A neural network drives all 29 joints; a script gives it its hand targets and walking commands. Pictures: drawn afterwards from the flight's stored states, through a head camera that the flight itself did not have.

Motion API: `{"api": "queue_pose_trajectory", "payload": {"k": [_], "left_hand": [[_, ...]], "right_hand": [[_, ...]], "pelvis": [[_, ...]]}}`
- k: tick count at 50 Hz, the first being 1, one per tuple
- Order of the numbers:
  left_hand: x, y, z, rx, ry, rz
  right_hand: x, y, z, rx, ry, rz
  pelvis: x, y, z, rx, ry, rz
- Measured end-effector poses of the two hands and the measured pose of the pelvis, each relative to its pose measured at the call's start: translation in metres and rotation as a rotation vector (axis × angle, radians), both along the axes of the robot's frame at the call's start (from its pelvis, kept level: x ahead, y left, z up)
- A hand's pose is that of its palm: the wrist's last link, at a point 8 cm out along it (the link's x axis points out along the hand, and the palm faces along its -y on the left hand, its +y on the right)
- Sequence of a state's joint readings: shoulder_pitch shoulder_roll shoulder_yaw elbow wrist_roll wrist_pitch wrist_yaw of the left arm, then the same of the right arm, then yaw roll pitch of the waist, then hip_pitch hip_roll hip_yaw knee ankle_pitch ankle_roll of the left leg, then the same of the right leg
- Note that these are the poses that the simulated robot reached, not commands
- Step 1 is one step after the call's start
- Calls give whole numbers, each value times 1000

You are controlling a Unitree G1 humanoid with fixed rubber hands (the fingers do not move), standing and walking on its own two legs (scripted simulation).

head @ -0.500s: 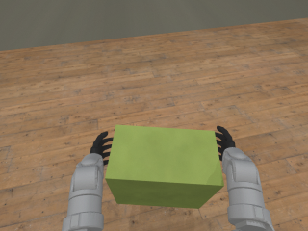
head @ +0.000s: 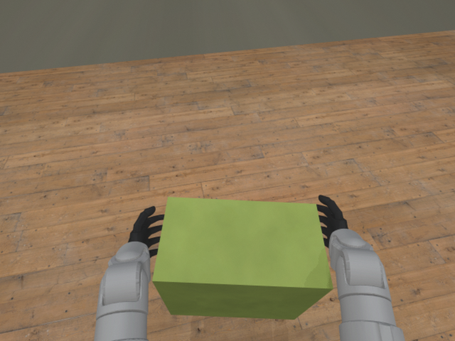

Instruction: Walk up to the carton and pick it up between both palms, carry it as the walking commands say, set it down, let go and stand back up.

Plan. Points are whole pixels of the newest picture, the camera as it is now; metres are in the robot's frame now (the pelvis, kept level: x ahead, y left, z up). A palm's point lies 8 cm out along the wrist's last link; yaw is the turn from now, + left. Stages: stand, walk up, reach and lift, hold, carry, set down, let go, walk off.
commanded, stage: reach and lift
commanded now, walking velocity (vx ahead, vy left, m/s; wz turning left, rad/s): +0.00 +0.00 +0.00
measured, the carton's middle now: (237, 264) +0.26 -0.01 -0.03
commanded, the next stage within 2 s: hold in 0.46 s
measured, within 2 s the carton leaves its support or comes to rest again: neither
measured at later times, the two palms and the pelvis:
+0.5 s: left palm (140, 255) +0.25 +0.17 +0.02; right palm (339, 241) +0.27 -0.19 +0.03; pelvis -0.01 +0.00 +0.00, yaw +0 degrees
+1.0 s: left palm (137, 250) +0.26 +0.17 +0.03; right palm (339, 238) +0.27 -0.18 +0.04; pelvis -0.01 +0.01 -0.02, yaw -1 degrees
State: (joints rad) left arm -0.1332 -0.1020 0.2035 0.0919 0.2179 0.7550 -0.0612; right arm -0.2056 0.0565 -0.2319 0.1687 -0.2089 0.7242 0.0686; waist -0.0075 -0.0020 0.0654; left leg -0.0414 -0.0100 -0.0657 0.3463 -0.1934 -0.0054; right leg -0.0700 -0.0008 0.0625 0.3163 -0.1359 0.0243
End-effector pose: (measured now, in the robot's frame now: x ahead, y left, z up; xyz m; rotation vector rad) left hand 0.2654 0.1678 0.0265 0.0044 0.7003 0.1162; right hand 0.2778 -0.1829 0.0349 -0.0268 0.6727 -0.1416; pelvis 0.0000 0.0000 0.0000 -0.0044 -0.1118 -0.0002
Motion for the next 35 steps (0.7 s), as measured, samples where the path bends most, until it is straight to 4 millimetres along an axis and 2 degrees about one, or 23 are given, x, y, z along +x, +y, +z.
{"api": "queue_pose_trajectory", "payload": {"k": [10,35], "left_hand": [[-1,-5,-3,1,13,-10],[-13,-2,-1,-2,-4,8]], "right_hand": [[-5,-5,-4,4,14,-13],[-10,-2,1,6,-2,0]], "pelvis": [[-5,-1,-1,2,-3,-6],[-8,-2,-1,1,-17,0]]}}
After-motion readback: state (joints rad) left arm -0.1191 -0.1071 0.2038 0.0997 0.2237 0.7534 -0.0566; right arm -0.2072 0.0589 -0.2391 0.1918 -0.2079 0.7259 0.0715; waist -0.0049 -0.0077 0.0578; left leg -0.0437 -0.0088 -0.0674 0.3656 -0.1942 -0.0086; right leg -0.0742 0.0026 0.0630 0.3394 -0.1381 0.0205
